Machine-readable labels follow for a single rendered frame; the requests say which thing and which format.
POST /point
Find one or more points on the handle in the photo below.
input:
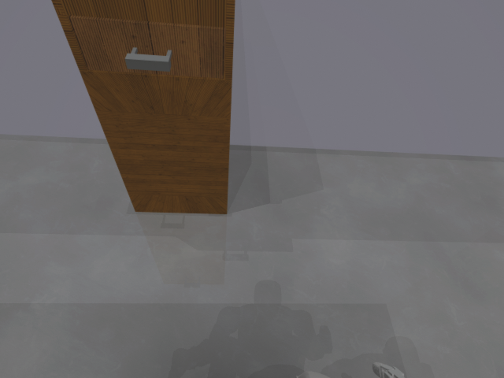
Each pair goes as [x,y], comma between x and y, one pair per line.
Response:
[148,62]

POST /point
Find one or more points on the cabinet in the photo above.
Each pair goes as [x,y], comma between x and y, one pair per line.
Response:
[169,135]

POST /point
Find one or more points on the right robot hand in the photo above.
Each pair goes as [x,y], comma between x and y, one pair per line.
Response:
[385,371]

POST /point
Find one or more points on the drawer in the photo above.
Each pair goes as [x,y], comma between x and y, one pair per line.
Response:
[196,50]

